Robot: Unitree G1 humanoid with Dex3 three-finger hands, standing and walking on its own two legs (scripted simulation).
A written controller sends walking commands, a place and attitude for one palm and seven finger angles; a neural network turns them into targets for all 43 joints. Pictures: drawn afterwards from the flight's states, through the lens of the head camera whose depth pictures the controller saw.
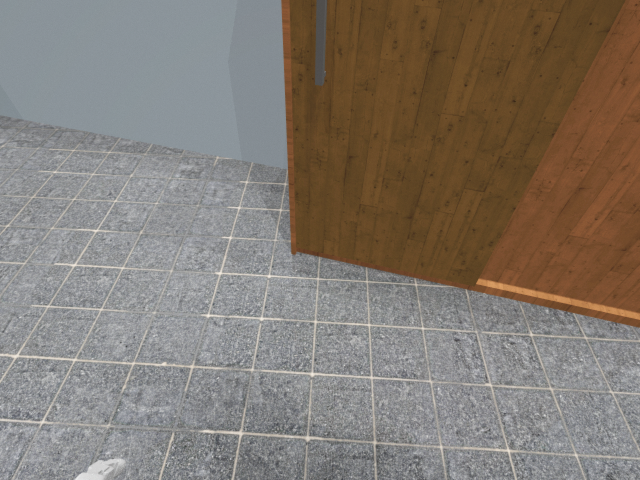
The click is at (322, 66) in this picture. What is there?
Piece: wardrobe's sliding door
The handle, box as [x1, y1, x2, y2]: [315, 0, 326, 85]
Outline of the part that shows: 316,0 315,84 322,85 323,78 325,75 324,47 326,0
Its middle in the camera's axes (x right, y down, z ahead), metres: +0.00 -0.50 +0.98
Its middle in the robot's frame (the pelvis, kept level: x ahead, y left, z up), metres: +1.08 +0.05 +0.12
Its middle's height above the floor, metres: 0.89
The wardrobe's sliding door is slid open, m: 0.00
